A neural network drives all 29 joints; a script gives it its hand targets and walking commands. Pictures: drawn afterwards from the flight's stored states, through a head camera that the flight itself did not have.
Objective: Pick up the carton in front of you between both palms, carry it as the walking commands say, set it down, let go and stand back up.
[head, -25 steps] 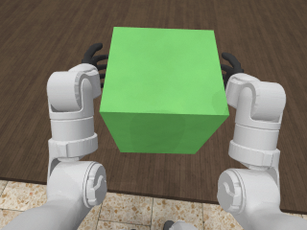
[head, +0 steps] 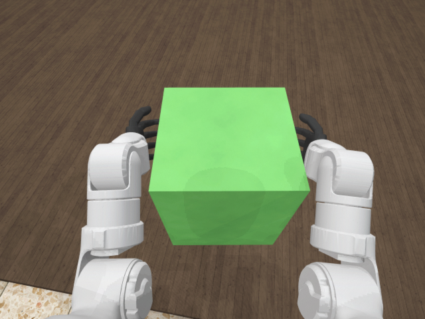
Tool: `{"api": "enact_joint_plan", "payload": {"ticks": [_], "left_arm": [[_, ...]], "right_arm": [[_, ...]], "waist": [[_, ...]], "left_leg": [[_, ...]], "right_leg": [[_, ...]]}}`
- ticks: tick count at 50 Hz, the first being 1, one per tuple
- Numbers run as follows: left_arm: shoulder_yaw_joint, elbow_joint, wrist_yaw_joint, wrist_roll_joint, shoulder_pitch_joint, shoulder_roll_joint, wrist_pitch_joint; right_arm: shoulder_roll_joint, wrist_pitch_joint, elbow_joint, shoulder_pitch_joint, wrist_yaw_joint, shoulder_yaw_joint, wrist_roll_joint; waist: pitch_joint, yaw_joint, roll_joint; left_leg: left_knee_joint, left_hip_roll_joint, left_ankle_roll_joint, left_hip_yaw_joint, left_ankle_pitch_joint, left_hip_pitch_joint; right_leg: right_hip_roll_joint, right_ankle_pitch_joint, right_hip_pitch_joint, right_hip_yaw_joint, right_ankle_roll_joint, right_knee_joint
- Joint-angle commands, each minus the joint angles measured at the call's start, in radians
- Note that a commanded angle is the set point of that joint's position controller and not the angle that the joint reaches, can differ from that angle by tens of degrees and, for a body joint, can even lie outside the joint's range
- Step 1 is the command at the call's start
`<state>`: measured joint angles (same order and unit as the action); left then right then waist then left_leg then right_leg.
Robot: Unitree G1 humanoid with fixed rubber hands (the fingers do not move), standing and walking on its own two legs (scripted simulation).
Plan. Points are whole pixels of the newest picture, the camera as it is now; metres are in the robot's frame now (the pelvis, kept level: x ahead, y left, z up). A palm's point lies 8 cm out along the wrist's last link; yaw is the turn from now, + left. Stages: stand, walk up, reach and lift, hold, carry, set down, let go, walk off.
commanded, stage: carry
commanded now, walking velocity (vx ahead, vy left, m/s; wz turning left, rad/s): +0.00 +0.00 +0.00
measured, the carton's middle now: (223, 173) +0.38 +0.01 +0.04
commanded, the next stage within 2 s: none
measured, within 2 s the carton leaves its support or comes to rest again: neither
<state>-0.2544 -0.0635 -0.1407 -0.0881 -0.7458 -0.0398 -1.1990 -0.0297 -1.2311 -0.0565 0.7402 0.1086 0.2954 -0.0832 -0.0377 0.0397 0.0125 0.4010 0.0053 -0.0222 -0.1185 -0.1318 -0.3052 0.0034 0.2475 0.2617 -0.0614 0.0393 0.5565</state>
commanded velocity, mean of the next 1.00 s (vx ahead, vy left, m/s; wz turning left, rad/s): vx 0.00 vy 0.00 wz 0.00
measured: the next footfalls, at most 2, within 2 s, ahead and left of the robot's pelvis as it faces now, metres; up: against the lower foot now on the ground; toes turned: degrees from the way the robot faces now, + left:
right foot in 0.24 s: +0.06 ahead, -0.11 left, +0.00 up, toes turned -3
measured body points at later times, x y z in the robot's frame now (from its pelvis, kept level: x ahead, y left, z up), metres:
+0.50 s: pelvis +0.04 -0.01 -0.01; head +0.04 -0.01 +0.44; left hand +0.41 +0.15 +0.11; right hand +0.41 -0.15 +0.11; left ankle +0.00 +0.07 -0.75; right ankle +0.02 -0.11 -0.75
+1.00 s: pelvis +0.01 -0.01 -0.01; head +0.00 -0.01 +0.44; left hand +0.38 +0.15 +0.12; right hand +0.38 -0.16 +0.11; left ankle +0.00 +0.07 -0.75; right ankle +0.02 -0.11 -0.75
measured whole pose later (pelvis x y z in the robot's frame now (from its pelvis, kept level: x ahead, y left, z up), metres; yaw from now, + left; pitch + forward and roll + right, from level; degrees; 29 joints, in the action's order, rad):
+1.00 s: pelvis +0.01 -0.01 -0.01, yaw +1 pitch +1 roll +0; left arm -0.22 -0.26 -0.12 -0.07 -0.71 0.00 -1.20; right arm 0.01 -1.23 -0.25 0.70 0.12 0.21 -0.07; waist 0.06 0.00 0.00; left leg 0.51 0.00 -0.06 -0.14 -0.30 -0.23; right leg 0.00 0.26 0.27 -0.09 0.04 0.51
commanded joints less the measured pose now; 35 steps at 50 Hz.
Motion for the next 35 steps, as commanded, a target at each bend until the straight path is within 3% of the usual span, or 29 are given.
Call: {"api": "enact_joint_plan", "payload": {"ticks": [1,2,4,6,9,11,12,13,14,15,20,26,35], "left_arm": [[0.739,0.039,0.253,0.470,-0.693,-1.133,0.005],[0.746,0.042,0.254,0.480,-0.693,-1.133,0.008],[0.754,0.039,0.256,0.487,-0.674,-1.140,0.012],[0.753,0.046,0.251,0.490,-0.656,-1.138,0.017],[0.733,0.038,0.243,0.470,-0.604,-1.108,0.011],[0.708,-0.003,0.247,0.448,-0.542,-1.093,0.004],[0.692,-0.024,0.254,0.437,-0.515,-1.084,0.000],[0.680,-0.035,0.261,0.429,-0.522,-1.072,0.001],[0.673,-0.051,0.266,0.425,-0.530,-1.076,0.004],[0.671,-0.057,0.270,0.426,-0.536,-1.079,0.009],[0.653,-0.071,0.267,0.422,-0.548,-1.059,0.014],[0.628,-0.081,0.265,0.431,-0.589,-1.063,0.013],[0.606,-0.099,0.264,0.446,-0.624,-1.079,0.006]], "right_arm": [[-0.988,0.030,0.013,0.608,-0.220,-0.654,0.342],[-0.994,0.037,0.018,0.593,-0.221,-0.670,0.342],[-1.002,0.049,0.070,0.616,-0.222,-0.683,0.361],[-1.006,0.052,0.118,0.651,-0.218,-0.704,0.378],[-1.002,0.048,0.149,0.653,-0.213,-0.740,0.406],[-1.001,0.044,0.114,0.620,-0.218,-0.742,0.406],[-1.003,0.044,0.088,0.598,-0.222,-0.736,0.403],[-1.013,0.043,0.074,0.599,-0.227,-0.729,0.404],[-1.021,0.043,0.062,0.618,-0.231,-0.728,0.409],[-1.025,0.045,0.057,0.638,-0.234,-0.730,0.417],[-1.038,0.048,0.007,0.648,-0.228,-0.720,0.436],[-1.051,0.047,-0.037,0.657,-0.228,-0.677,0.438],[-1.052,0.042,-0.065,0.669,-0.218,-0.636,0.427]], "waist": [[0.610,-0.055,-0.247],[0.576,-0.061,-0.206],[0.562,-0.062,-0.162],[0.580,-0.062,-0.161],[0.606,-0.054,-0.126],[0.588,-0.035,-0.097],[0.580,-0.030,-0.076],[0.586,-0.039,0.002],[0.575,-0.042,0.044],[0.551,-0.036,0.056],[0.513,-0.032,-0.009],[0.470,-0.035,-0.003],[0.448,-0.036,-0.004]], "left_leg": [[0.097,0.336,-0.155,0.223,1.434,0.668],[0.102,0.328,-0.170,0.203,1.349,0.666],[0.094,0.278,-0.145,0.174,1.192,0.623],[0.099,0.234,-0.137,0.113,1.149,0.568],[0.126,0.218,-0.151,0.088,1.075,0.523],[0.146,0.186,-0.114,0.072,0.906,0.431],[0.147,0.174,-0.084,0.082,0.693,0.348],[0.154,0.148,-0.048,0.079,0.458,0.271],[0.132,0.134,-0.026,0.091,0.317,0.231],[0.119,0.130,-0.018,0.096,0.291,0.213],[0.126,0.153,-0.044,0.109,0.440,0.247],[0.111,0.140,-0.052,0.102,0.271,0.223],[0.082,0.140,-0.058,0.105,0.176,0.216]], "right_leg": [[0.015,0.279,0.175,0.038,-0.011,0.187],[0.019,0.283,0.211,0.044,-0.004,0.183],[0.007,0.212,0.210,0.035,-0.012,0.149],[-0.014,0.144,0.150,0.003,-0.029,0.133],[0.001,0.036,0.062,-0.004,-0.009,0.019],[0.026,-0.195,-0.078,0.003,0.003,-0.147],[0.074,-0.361,-0.159,0.043,0.024,-0.124],[0.156,-0.703,-0.225,0.099,0.061,-0.027],[0.187,-0.817,-0.245,0.110,0.078,0.003],[0.184,-0.791,-0.235,0.105,0.074,0.008],[0.149,-0.532,-0.165,0.086,0.059,-0.004],[0.158,-0.467,-0.138,0.097,0.063,-0.031],[0.152,-0.358,-0.122,0.108,0.059,-0.066]]}}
